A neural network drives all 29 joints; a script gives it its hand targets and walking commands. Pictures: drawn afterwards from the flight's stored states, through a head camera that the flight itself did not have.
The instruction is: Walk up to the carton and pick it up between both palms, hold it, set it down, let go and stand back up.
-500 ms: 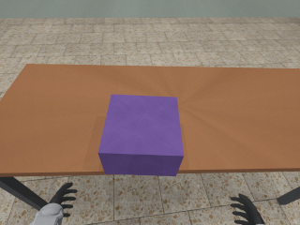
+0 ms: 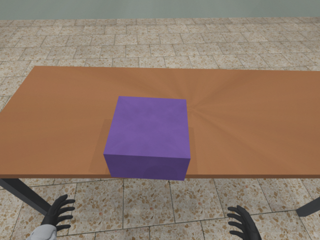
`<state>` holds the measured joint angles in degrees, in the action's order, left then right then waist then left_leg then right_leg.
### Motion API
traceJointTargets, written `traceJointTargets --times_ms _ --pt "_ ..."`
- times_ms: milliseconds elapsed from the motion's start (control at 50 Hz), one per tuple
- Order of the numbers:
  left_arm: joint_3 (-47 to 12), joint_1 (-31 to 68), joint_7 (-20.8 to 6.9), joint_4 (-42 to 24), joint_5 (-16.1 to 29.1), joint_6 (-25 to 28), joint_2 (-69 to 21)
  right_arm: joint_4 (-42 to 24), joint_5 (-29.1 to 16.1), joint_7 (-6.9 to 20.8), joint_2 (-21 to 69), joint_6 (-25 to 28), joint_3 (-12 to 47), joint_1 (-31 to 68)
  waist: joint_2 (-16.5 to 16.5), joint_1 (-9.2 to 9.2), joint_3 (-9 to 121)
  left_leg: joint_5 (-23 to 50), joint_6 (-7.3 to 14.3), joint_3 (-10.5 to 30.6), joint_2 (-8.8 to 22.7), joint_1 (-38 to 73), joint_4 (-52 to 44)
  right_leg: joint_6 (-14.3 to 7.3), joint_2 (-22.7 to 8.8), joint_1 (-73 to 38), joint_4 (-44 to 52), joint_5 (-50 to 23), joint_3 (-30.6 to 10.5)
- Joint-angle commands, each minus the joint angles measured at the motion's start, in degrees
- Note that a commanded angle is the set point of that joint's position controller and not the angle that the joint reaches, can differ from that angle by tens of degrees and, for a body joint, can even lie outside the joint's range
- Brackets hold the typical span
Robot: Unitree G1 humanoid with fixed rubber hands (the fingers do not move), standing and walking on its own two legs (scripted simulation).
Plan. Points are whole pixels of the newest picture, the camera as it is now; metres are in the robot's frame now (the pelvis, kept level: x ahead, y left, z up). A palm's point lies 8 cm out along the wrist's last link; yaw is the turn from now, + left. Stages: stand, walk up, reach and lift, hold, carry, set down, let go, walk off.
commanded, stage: reach and lift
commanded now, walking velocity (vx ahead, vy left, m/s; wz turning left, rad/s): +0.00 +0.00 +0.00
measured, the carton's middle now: (150, 136) +0.45 +0.02 -0.05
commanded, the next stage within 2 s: none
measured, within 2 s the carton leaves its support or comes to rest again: neither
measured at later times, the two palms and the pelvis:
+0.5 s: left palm (53, 225) +0.19 +0.25 -0.05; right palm (240, 211) +0.21 -0.21 -0.05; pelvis +0.06 +0.01 +0.02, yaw +3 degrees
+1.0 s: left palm (60, 210) +0.22 +0.24 -0.03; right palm (237, 203) +0.23 -0.20 -0.03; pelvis +0.05 +0.01 +0.01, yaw +2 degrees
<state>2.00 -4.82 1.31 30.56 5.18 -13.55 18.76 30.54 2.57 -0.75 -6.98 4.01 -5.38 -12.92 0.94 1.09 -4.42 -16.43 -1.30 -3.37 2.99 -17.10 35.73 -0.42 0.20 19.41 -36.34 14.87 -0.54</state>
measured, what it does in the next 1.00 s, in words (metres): shifts its weight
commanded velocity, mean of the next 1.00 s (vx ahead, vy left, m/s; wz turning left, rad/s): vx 0.00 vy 0.00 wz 0.00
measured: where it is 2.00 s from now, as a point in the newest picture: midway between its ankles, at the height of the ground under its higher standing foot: outside the picture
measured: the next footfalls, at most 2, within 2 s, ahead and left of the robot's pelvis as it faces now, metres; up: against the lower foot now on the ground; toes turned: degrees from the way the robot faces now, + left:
none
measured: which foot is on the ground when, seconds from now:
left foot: down 0.00-1.00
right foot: down 0.00-1.00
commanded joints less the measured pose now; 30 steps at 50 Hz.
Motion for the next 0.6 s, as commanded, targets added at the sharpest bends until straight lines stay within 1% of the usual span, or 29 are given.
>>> traceJointTargets --times_ms 0,20,40,60,80,100,120,140,160,180,200,220,240,260,280,300,320,340,360,380,400,420,440,460,480,500,540,560,580 --pt "2.5 4.6 0.4 -6.7 0.0 5.2 8.5 -7.0 -1.4 -0.6 -7.6 4.4 -2.1 5.2 -2.5 -1.52 8.0 -4.2 1.5 -0.8 -1.9 1.9 -10.4 -0.8 0.1 -4.4 11.0 4.1 0.1" --pt "1.9 4.7 0.2 -5.7 0.6 6.0 7.2 -6.6 -1.0 -0.5 -7.6 4.7 -3.3 5.7 -2.5 -0.75 7.6 -5.4 0.9 -0.7 -1.9 1.5 -11.9 -0.9 0.7 -6.0 11.7 4.4 0.8" --pt "1.9 3.9 0.3 -6.6 0.5 7.4 7.0 -4.1 -1.5 -0.4 -7.0 5.3 -3.0 3.9 -3.9 -0.38 7.4 -4.2 1.0 -0.5 -1.8 1.8 -12.2 -0.7 0.5 -6.9 11.7 3.2 0.6" --pt "1.8 5.4 0.5 -7.1 0.5 8.8 6.7 -3.9 -0.8 -0.4 -7.0 6.4 -3.4 5.2 -3.1 -0.48 6.5 -4.2 0.3 0.0 -1.8 1.5 -12.3 -0.7 0.9 -7.5 12.2 2.7 1.3" --pt "2.2 4.1 0.3 -4.8 0.7 10.1 6.2 -3.7 -1.5 -0.3 -6.1 7.1 -2.6 5.1 -1.2 -1.15 6.5 -3.9 0.8 -0.1 -2.0 2.7 -12.2 -0.5 0.3 -7.9 13.1 2.9 0.3" --pt "2.7 3.5 0.3 -5.2 0.3 11.5 6.8 -4.5 -1.3 -0.3 -5.3 8.4 -2.5 6.0 -1.0 -1.87 7.1 -0.6 0.8 -0.3 -2.8 4.4 -12.0 -0.1 -0.2 -7.2 13.4 0.5 0.7" --pt "2.6 2.5 0.0 -4.3 0.6 13.0 6.8 -4.3 -2.8 -0.5 -4.9 9.1 -1.3 4.6 -0.6 -2.24 7.3 0.2 1.0 -0.2 -3.0 4.7 -11.7 -0.1 -0.3 -7.7 13.8 -0.6 -0.4" --pt "2.1 4.3 -0.2 -5.0 0.8 14.0 6.6 -3.6 -2.3 -0.7 -5.6 10.1 -1.4 5.0 0.8 -1.44 7.7 1.1 0.7 -0.4 -2.9 4.7 -11.6 0.2 0.3 -8.7 13.9 -1.8 0.0" --pt "1.7 2.3 0.1 -5.6 0.7 15.0 6.1 -2.5 -3.1 -0.7 -5.9 10.8 -2.0 4.8 -1.6 -1.48 6.5 4.1 -0.3 0.5 -3.0 6.5 -12.2 0.1 0.7 -9.0 13.8 -4.3 0.6" --pt "2.5 0.1 0.5 -4.3 0.5 16.4 5.5 0.5 -3.8 -0.2 -6.5 12.0 -1.4 4.0 -2.7 -2.60 7.6 6.2 -0.9 0.8 -2.7 7.8 -12.2 -0.6 0.7 -10.9 13.9 -5.3 0.3" --pt "1.5 1.6 0.1 -5.0 1.7 18.0 5.7 -0.4 -4.5 -0.2 -6.4 12.9 -1.9 4.7 -2.7 -1.74 7.7 6.4 -0.9 0.8 -2.7 8.8 -12.7 -0.3 0.1 -10.4 14.6 -6.0 0.5" --pt "1.3 1.1 -0.1 -5.1 1.3 19.3 5.6 0.2 -3.7 -0.1 -6.5 14.0 -1.5 3.7 -1.2 -1.58 7.1 7.9 -1.3 0.5 -3.4 9.6 -12.4 0.2 0.5 -10.1 15.0 -7.3 0.0" --pt "0.9 -0.8 0.2 -7.2 1.3 20.6 4.6 0.3 -4.5 0.0 -7.1 14.9 -1.9 2.9 -2.1 -1.88 7.7 11.1 -1.9 1.1 -3.4 10.8 -13.2 0.3 0.7 -11.5 15.2 -9.5 0.5" --pt "1.4 -1.1 0.6 -6.4 1.0 21.6 5.4 2.0 -5.1 0.1 -6.8 16.0 -1.0 3.8 -2.9 -1.73 7.8 13.0 -2.4 1.5 -3.1 11.2 -12.9 -0.2 0.5 -12.7 15.0 -11.1 0.3" --pt "0.9 -1.5 0.6 -7.9 1.4 23.3 5.5 1.2 -5.9 0.3 -7.2 17.7 -1.1 3.8 -4.0 -1.73 9.4 14.0 -2.8 1.5 -3.3 12.7 -12.0 -0.2 0.6 -12.6 14.8 -11.2 0.6" --pt "0.0 -1.9 0.4 -7.3 1.9 24.1 6.2 -0.3 -6.7 0.3 -6.7 17.8 -0.3 3.3 -3.0 -2.06 7.9 12.3 -2.6 1.2 -3.9 12.6 -12.9 -0.1 0.4 -11.6 16.0 -9.5 0.5" --pt "-1.0 -0.4 0.2 -8.5 2.3 25.0 5.9 -0.3 -6.5 0.2 -6.7 18.5 -0.6 4.0 -2.3 -1.03 6.4 11.6 -2.7 0.9 -4.2 12.5 -13.3 0.3 0.0 -10.7 16.6 -9.2 0.4" --pt "-0.5 -2.3 0.2 -7.5 2.7 25.6 5.1 -0.4 -6.1 0.4 -6.4 18.6 -0.6 4.5 -1.9 -1.39 5.2 12.7 -2.7 2.1 -3.8 13.3 -12.8 -0.1 0.1 -10.9 16.5 -9.2 0.6" --pt "-1.1 -3.9 0.4 -7.7 2.9 25.9 3.9 0.8 -6.2 0.5 -6.7 18.8 -0.4 2.7 -2.3 -0.45 6.1 15.0 -2.8 1.7 -4.1 14.2 -12.7 -0.2 0.3 -11.5 16.5 -11.4 0.1" --pt "-1.3 -4.3 0.1 -8.1 3.2 26.8 5.1 1.5 -7.3 0.4 -6.7 19.4 0.3 1.8 -2.7 -0.49 6.2 15.4 -3.2 1.7 -4.2 14.3 -12.2 -0.2 0.1 -13.0 16.2 -12.3 0.0" --pt "-1.8 -5.2 0.2 -9.7 3.4 28.2 3.6 1.3 -8.0 0.4 -7.6 20.2 0.0 1.1 -2.1 -0.92 7.6 18.6 -3.4 2.2 -4.3 16.4 -12.1 -0.3 0.2 -13.1 16.2 -15.4 0.2" --pt "-2.8 -5.3 0.0 -8.5 2.7 29.0 3.4 1.9 -8.7 0.6 -8.4 21.3 0.2 1.8 -3.4 -1.03 6.9 20.2 -3.7 2.3 -4.3 15.0 -12.4 -0.3 0.6 -13.9 16.0 -16.5 0.3" --pt "-3.3 -5.0 0.0 -9.4 3.3 30.1 2.7 2.4 -8.7 0.9 -8.3 21.9 0.2 1.8 -3.6 -0.23 7.1 21.7 -4.3 2.6 -3.8 15.5 -11.9 -1.1 1.1 -14.2 15.6 -16.7 0.8" --pt "-2.9 -6.7 0.1 -8.8 3.4 30.6 3.1 3.0 -9.3 1.0 -8.7 22.7 0.4 1.3 -2.9 -0.23 7.2 22.6 -4.3 2.8 -3.7 16.2 -11.8 -1.2 1.1 -14.7 15.9 -17.2 0.8" --pt "-3.3 -5.6 -0.1 -10.1 3.4 31.6 3.3 2.5 -9.1 0.9 -9.3 23.5 0.3 1.4 -2.9 -0.53 7.0 23.1 -4.3 2.4 -4.1 16.7 -11.5 -0.8 1.1 -13.4 15.5 -18.2 0.5" --pt "-3.2 -6.6 0.0 -11.0 4.5 32.9 3.4 1.8 -9.8 1.0 -9.1 24.7 0.9 1.3 -3.7 -0.41 8.0 24.8 -4.5 3.2 -4.0 16.4 -10.7 -1.1 1.1 -14.6 15.1 -19.5 1.0" --pt "-3.3 -7.6 -0.4 -10.3 5.0 34.5 2.4 1.9 -10.3 1.3 -8.8 25.6 2.2 0.9 -1.8 -0.57 6.8 25.1 -4.0 3.2 -4.5 16.9 -10.3 -0.6 1.0 -13.8 14.9 -21.3 0.3" --pt "-3.3 -7.4 -0.6 -9.1 4.8 35.0 2.4 4.3 -11.1 1.1 -9.5 26.0 2.2 1.4 -2.3 0.12 4.9 25.0 -4.2 3.4 -4.0 15.4 -10.5 -1.2 1.1 -15.0 14.9 -20.9 0.3" --pt "-3.3 -8.5 -0.8 -7.9 4.3 34.9 1.7 5.1 -11.2 1.2 -10.4 26.2 2.0 1.8 -2.6 0.16 4.4 24.2 -4.7 3.9 -4.1 17.1 -11.0 -1.3 1.0 -14.7 15.7 -19.1 0.6"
